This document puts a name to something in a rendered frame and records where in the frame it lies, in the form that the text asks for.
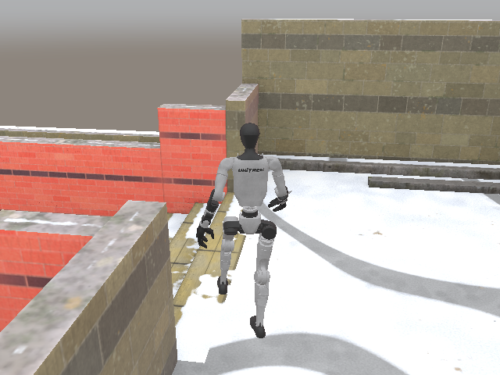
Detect robot torso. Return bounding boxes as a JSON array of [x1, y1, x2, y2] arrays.
[[232, 153, 269, 234]]

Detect robot left hand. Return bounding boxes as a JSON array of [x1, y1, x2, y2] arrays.
[[196, 224, 214, 248]]

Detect robot right forearm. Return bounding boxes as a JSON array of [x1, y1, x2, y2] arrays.
[[277, 186, 288, 205]]

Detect right robot upper arm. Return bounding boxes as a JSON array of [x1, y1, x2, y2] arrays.
[[266, 156, 288, 197]]

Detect left robot upper arm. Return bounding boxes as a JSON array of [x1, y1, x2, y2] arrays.
[[212, 157, 234, 202]]

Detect robot right hand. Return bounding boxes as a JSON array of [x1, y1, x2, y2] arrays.
[[268, 198, 286, 212]]

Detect humanoid robot head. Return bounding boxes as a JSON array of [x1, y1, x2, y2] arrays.
[[237, 123, 263, 160]]

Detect robot left forearm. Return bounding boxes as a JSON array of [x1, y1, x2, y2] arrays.
[[199, 189, 219, 228]]

